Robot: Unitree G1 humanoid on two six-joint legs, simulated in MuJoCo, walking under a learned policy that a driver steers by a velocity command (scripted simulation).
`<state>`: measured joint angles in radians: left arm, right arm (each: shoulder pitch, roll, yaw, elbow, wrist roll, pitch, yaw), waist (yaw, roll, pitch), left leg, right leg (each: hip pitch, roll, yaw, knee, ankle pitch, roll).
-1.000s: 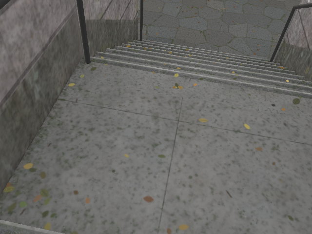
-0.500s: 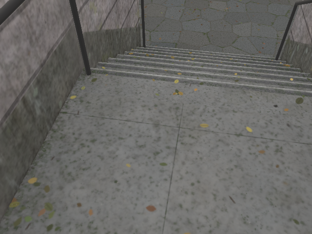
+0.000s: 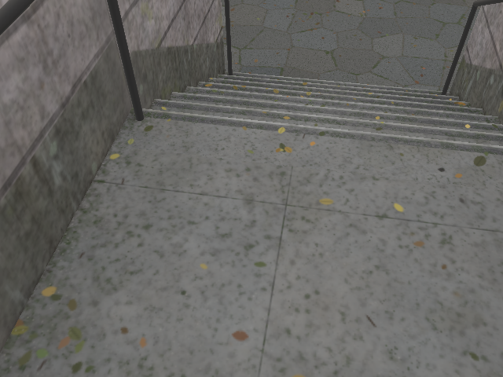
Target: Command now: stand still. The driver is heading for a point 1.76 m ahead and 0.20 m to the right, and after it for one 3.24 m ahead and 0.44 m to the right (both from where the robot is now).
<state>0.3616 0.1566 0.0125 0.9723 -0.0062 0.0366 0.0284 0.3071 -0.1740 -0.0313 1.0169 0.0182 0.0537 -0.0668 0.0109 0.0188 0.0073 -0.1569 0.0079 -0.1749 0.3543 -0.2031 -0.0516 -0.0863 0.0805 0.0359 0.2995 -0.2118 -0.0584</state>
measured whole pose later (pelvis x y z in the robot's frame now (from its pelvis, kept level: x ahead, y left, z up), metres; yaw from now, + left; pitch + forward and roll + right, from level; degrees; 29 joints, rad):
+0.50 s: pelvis +0.03 +0.02 +0.00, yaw +0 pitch +2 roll -1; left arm 0.46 0.21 0.05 0.96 -0.03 0.03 0.05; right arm 0.35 -0.18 -0.04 1.05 0.03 -0.03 -0.03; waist 0.04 -0.01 -0.04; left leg -0.30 0.00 0.01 0.63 -0.46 0.04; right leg -0.08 0.06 0.05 0.35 -0.30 -0.08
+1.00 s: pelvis +0.25 +0.06 -0.14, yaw +3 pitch +3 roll +2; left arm 0.12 0.19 0.02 0.77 0.00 -0.08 -0.06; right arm 0.54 -0.15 0.00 1.09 0.02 -0.07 -0.05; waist -0.09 -0.06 -0.01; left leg -0.28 -0.11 0.05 1.31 -0.78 0.13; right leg -0.34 0.02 -0.06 0.37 0.35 -0.08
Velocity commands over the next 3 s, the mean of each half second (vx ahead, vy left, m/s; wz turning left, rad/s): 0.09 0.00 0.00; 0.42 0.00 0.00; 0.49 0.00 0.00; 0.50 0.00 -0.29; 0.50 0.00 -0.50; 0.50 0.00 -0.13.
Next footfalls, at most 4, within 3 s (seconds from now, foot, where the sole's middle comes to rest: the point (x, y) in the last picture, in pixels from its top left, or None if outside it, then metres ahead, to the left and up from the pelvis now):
0.58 left None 0.07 0.13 -0.78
1.00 right None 0.33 -0.01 -0.95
1.50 left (195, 357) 0.71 0.25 -1.13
2.02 right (263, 282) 1.01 0.01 -1.13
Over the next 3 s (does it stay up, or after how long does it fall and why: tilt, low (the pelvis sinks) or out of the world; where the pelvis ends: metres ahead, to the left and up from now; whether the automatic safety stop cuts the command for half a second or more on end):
stays up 1.35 -0.04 -0.35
